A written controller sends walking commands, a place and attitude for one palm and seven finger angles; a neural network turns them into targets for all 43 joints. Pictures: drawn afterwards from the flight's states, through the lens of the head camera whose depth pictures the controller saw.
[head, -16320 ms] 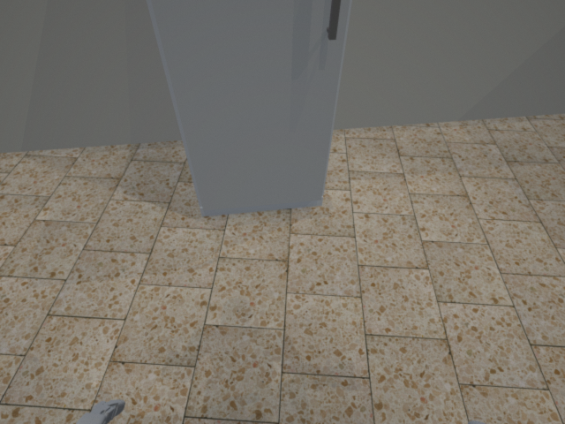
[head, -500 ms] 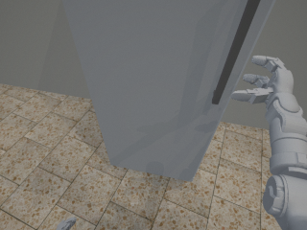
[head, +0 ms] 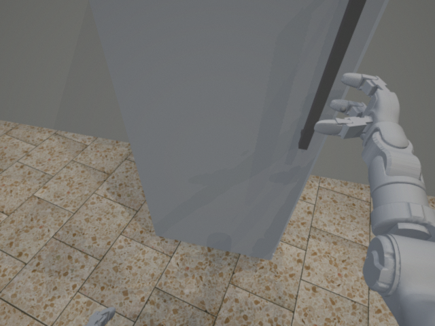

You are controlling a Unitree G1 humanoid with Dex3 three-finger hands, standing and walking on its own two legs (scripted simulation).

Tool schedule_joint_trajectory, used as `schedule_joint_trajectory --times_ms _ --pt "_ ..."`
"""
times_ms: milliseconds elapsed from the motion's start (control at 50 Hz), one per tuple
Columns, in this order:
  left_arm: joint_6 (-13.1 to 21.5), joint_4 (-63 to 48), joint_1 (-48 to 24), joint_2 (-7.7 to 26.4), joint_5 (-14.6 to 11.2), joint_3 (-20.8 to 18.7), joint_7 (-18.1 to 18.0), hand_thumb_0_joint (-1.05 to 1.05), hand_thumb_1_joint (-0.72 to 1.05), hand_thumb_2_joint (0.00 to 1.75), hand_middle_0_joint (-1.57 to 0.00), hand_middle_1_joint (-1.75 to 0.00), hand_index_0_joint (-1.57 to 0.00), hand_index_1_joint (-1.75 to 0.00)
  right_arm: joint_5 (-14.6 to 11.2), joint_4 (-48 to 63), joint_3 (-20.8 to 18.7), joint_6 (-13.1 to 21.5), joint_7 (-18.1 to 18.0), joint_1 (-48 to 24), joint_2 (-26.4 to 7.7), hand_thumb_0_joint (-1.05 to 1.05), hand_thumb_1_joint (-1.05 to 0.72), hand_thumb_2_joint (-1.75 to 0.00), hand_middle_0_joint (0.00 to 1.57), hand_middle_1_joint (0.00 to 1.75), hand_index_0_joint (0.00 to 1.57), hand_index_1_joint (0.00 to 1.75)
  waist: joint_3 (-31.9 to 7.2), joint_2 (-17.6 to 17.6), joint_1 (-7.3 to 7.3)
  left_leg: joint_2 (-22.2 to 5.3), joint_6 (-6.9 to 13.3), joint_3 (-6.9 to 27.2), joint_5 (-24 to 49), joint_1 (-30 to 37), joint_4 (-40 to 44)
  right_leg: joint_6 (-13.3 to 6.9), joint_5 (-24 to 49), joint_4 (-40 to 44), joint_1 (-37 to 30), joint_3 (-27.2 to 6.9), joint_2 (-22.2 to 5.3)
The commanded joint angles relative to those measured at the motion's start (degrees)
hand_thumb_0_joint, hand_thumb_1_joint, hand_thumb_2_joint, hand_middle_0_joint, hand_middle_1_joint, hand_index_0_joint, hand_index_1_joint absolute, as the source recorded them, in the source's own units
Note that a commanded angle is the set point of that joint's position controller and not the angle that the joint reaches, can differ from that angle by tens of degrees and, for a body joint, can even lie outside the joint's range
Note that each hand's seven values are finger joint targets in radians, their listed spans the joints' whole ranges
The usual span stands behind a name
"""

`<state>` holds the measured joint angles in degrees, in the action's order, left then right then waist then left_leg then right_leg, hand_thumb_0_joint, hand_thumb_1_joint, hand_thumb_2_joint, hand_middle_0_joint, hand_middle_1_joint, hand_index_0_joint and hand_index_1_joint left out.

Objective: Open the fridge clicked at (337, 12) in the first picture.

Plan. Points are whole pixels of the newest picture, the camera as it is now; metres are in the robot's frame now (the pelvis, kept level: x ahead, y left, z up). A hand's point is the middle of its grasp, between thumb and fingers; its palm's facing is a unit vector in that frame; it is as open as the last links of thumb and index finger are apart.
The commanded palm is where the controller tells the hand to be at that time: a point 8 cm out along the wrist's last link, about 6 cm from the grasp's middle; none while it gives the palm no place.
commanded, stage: move the hooked fingers beside the handle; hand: right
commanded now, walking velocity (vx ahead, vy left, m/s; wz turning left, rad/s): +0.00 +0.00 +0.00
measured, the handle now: (329, 69) +0.53 -0.14 +0.24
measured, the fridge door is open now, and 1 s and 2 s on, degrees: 0 0 0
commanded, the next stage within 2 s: feel for the door with the fingertips in 0.90 s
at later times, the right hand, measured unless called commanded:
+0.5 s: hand (345, 114) +0.45 -0.17 +0.20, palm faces +0.15 +0.99 +0.02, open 14.0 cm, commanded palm +0.42 -0.23 +0.20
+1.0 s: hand (352, 118) +0.45 -0.18 +0.20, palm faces +0.15 +0.99 +0.01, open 14.0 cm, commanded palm +0.42 -0.23 +0.20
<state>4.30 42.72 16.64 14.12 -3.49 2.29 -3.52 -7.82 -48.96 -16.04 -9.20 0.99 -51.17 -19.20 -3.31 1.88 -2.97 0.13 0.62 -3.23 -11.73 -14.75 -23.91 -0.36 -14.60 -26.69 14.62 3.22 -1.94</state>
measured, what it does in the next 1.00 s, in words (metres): stands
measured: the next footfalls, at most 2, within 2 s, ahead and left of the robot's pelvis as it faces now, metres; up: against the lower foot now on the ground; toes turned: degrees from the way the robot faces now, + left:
none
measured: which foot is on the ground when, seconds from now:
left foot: down 0.00-1.00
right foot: down 0.00-1.00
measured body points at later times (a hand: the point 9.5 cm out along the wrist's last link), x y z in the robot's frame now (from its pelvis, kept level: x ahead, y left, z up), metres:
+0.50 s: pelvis -0.01 +0.00 +0.00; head +0.00 +0.01 +0.45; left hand +0.10 +0.26 -0.11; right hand +0.44 -0.22 +0.20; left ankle +0.01 +0.11 -0.74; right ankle -0.01 -0.11 -0.74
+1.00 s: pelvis -0.01 +0.00 +0.00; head +0.00 +0.01 +0.45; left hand +0.10 +0.26 -0.11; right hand +0.43 -0.24 +0.20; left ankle +0.01 +0.11 -0.74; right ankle -0.01 -0.11 -0.74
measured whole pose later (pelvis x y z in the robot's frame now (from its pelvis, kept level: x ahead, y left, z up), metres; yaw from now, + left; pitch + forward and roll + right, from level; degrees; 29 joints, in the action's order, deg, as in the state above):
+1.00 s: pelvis -0.01 +0.00 +0.00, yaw -1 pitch +2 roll +1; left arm 4.3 42.6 16.0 15.1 -4.0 1.6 -4.1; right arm -8.4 -45.7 -15.0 -10.7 1.9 -48.7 -20.8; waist -2.1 1.7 -2.6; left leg 0.4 0.9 -4.0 -11.3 -13.9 -23.5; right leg -0.2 -14.4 -27.3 14.5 2.3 -2.2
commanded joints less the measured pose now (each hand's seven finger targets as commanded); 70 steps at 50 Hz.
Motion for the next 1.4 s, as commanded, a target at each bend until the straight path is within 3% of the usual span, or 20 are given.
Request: schedule_joint_trajectory --times_ms 0,40,80,120,220,260,340,420,460,560,620,740,840,900,980,1040,1100,1220,1260,1380 --pt "2.1 -7.8 -0.7 9.0 0.3 -3.5 -0.7 0.0 0.9 0.9 -0.2 -0.3 -0.2 -0.3 1.2 11.2 -4.8 3.0 -1.1 -23.7 -16.8 0.0 0.5 -0.3 0.3 1.2 0.3 1.2 -13.3 -4.2 1.52 0.5 0.6 2.2 14.3 7.8 1.6 -1.3 14.1 2.6 -2.9 -2.4 1.1" --pt "2.6 -8.9 -0.7 8.6 0.3 -3.9 -0.7 0.0 0.9 0.9 -0.2 -0.3 -0.2 -0.3 1.2 19.8 -4.5 6.7 -0.9 -26.4 -17.4 0.0 0.5 -0.3 0.3 1.2 0.3 1.2 -18.8 -1.0 1.56 0.8 0.9 2.6 18.0 10.0 0.7 -1.3 17.5 1.9 -6.1 -2.2 1.1" --pt "3.4 -9.1 -1.2 8.1 0.2 -4.2 -0.7 0.0 0.9 0.9 -0.2 -0.3 -0.2 -0.3 0.4 27.1 -0.6 10.0 -0.1 -29.4 -13.8 0.0 0.5 -0.3 0.3 1.2 0.3 1.2 -22.2 1.8 0.65 1.2 0.9 2.8 19.9 10.1 0.4 -1.3 19.9 1.2 -10.0 -2.4 0.9" --pt "4.0 -8.5 -1.4 8.1 -0.2 -4.5 -0.9 0.0 0.9 0.9 -0.2 -0.3 -0.2 -0.3 -0.4 29.5 0.6 10.7 1.0 -29.5 -12.6 0.0 0.5 -0.3 0.3 1.2 0.3 1.2 -22.7 3.0 0.29 1.6 0.9 2.5 19.4 9.4 0.7 -1.2 20.3 1.0 -12.1 -2.7 0.7" --pt "3.0 -6.0 -2.0 8.9 -0.9 -3.7 -1.7 0.0 0.9 0.9 -0.2 -0.3 -0.2 -0.3 -1.8 16.2 1.2 2.1 2.7 -26.2 -11.0 0.0 0.5 -0.3 0.3 1.2 0.3 1.2 -11.7 -0.5 -0.87 1.2 0.5 1.7 11.0 5.0 3.3 -1.3 11.0 2.8 -5.5 -2.9 1.3" --pt "2.7 -5.8 -1.9 9.2 -0.7 -3.7 -1.4 0.0 0.9 0.9 -0.2 -0.3 -0.2 -0.3 -1.1 12.7 -0.1 -0.3 1.8 -24.3 -11.8 0.0 0.5 -0.3 0.3 1.2 0.3 1.2 -9.4 -1.1 -0.05 0.9 0.6 1.8 8.4 4.1 3.9 -1.2 9.6 3.0 -4.1 -3.0 1.3" --pt "2.8 -6.5 -1.5 8.8 -0.2 -3.5 -1.1 0.0 0.9 0.9 -0.2 -0.3 -0.2 -0.3 -0.5 14.7 0.4 1.8 0.0 -28.5 -11.6 0.0 0.5 -0.3 0.3 1.2 0.3 1.2 -12.6 -1.0 -0.69 0.8 0.7 1.8 9.7 4.5 2.8 -1.2 11.1 2.4 -4.9 -3.5 1.4" --pt "4.0 -7.5 -1.7 8.4 0.2 -3.9 -1.0 0.0 0.9 0.9 -0.2 -0.3 -0.2 -0.3 -1.0 22.8 -0.3 8.0 -0.5 -31.2 -12.4 0.0 0.5 -0.3 0.3 1.2 0.3 1.2 -21.5 -1.6 0.16 1.2 0.8 2.2 16.3 8.4 0.8 -1.3 16.6 1.3 -9.2 -3.5 1.3" --pt "3.9 -7.1 -1.3 8.7 0.3 -4.0 -0.9 0.0 0.9 0.9 -0.2 -0.3 -0.2 -0.3 -0.7 21.9 -1.7 8.9 -0.4 -29.5 -14.3 0.0 0.5 -0.3 0.3 1.2 0.3 1.2 -21.5 -1.7 0.54 1.2 0.8 2.4 17.0 9.0 0.7 -1.2 17.2 1.3 -9.0 -3.4 1.2" --pt "2.4 -7.2 -2.1 9.0 -0.1 -3.6 -0.9 0.0 0.9 0.9 -0.2 -0.3 -0.2 -0.3 0.8 12.6 -3.0 3.3 0.3 -22.4 -15.6 0.0 0.5 -0.3 0.3 1.2 0.3 1.2 -14.4 -1.7 1.5 0.5 0.5 2.4 14.6 8.0 1.8 -1.3 13.9 2.5 -4.3 -2.3 1.2" --pt "2.1 -7.5 -1.9 8.9 -0.2 -3.4 -0.9 0.0 0.9 0.9 -0.2 -0.3 -0.2 -0.3 0.4 11.9 -1.6 2.2 0.6 -24.3 -14.0 0.0 0.5 -0.3 0.3 1.2 0.3 1.2 -11.8 -2.4 0.33 0.6 0.5 2.2 12.7 6.1 2.4 -1.4 12.2 2.6 -3.8 -2.5 1.2" --pt "3.5 -8.5 -2.2 8.4 -0.3 -4.0 -1.1 0.0 0.9 0.9 -0.2 -0.3 -0.2 -0.3 -1.6 25.3 -0.8 8.1 1.6 -28.1 -13.2 0.0 0.5 -0.3 0.3 1.2 0.3 1.2 -20.9 0.0 0.47 1.2 0.8 2.6 17.8 9.4 1.2 -1.5 17.0 1.3 -9.5 -2.7 1.1" --pt "3.1 -6.9 -2.6 8.6 -0.6 -3.7 -1.3 0.0 0.9 0.9 -0.2 -0.3 -0.2 -0.3 -1.4 18.2 0.5 4.2 2.0 -25.4 -11.6 0.0 0.5 -0.3 0.3 1.2 0.3 1.2 -13.9 -1.0 -0.21 1.1 0.5 2.0 12.9 6.0 2.5 -1.4 12.6 2.3 -6.4 -2.9 1.1" --pt "2.4 -6.5 -2.5 9.0 -0.6 -3.4 -1.3 0.0 0.9 0.9 -0.2 -0.3 -0.2 -0.3 -0.7 14.1 -0.6 1.5 1.4 -26.3 -13.4 0.0 0.5 -0.3 0.3 1.2 0.3 1.2 -11.0 -1.0 -0.35 0.6 0.5 2.1 9.5 4.8 3.3 -1.4 10.0 2.8 -4.3 -3.0 1.3" --pt "2.9 -7.4 -2.2 8.8 -0.1 -3.7 -1.1 0.0 0.9 0.9 -0.2 -0.3 -0.2 -0.3 -0.6 18.2 -1.4 4.0 0.6 -28.4 -14.3 0.0 0.5 -0.3 0.3 1.2 0.3 1.2 -16.2 0.3 0.22 0.8 0.9 2.3 12.0 6.6 2.2 -1.3 12.9 2.1 -6.4 -3.4 1.3" --pt "3.7 -7.5 -2.0 8.3 -0.1 -3.8 -1.0 0.0 0.9 0.9 -0.2 -0.3 -0.2 -0.3 -1.5 20.6 1.1 6.9 0.6 -29.1 -10.2 0.0 0.5 -0.3 0.3 1.2 0.3 1.2 -18.5 -1.0 -0.22 1.3 0.8 2.1 14.4 6.8 1.5 -1.2 15.0 1.4 -8.4 -3.4 1.2" --pt "3.7 -6.6 -1.8 8.7 -0.2 -3.8 -0.8 0.0 0.9 0.9 -0.2 -0.3 -0.2 -0.3 -1.6 17.0 0.8 6.6 0.3 -28.3 -10.3 0.0 0.5 -0.3 0.3 1.2 0.3 1.2 -16.0 -2.8 -0.33 1.3 0.6 1.9 12.6 5.5 1.7 -1.1 13.1 1.7 -6.8 -3.6 1.0" --pt "3.2 -6.3 -2.2 8.0 0.0 -3.5 -0.4 0.0 0.9 0.9 -0.2 -0.3 -0.2 -0.3 -0.1 15.3 2.9 3.6 -2.5 -30.8 -6.8 0.0 0.5 -0.3 0.3 1.2 0.3 1.2 -14.4 0.0 -0.5 1.2 0.7 1.5 11.3 4.1 1.9 -0.8 13.3 2.0 -6.4 -3.7 1.1" --pt "3.1 -6.1 -1.9 8.4 0.3 -3.7 -0.4 0.0 0.9 0.9 -0.2 -0.3 -0.2 -0.3 -0.1 14.7 1.0 3.8 -3.4 -30.5 -8.5 0.0 0.5 -0.3 0.3 1.2 0.3 1.2 -15.1 -3.2 -0.14 1.3 0.6 1.6 10.9 5.1 2.0 -0.9 12.9 2.2 -5.8 -3.7 1.0" --pt "3.6 -6.2 -1.5 7.9 0.7 -4.0 0.0 0.0 0.9 0.9 -0.2 -0.3 -0.2 -0.3 0.3 19.2 1.1 6.9 -4.8 -29.8 -7.6 0.0 0.5 -0.3 0.3 1.2 0.3 1.2 -20.1 -3.1 0.35 1.4 0.6 1.9 17.4 8.1 0.7 -0.8 18.1 1.6 -8.2 -2.9 0.9"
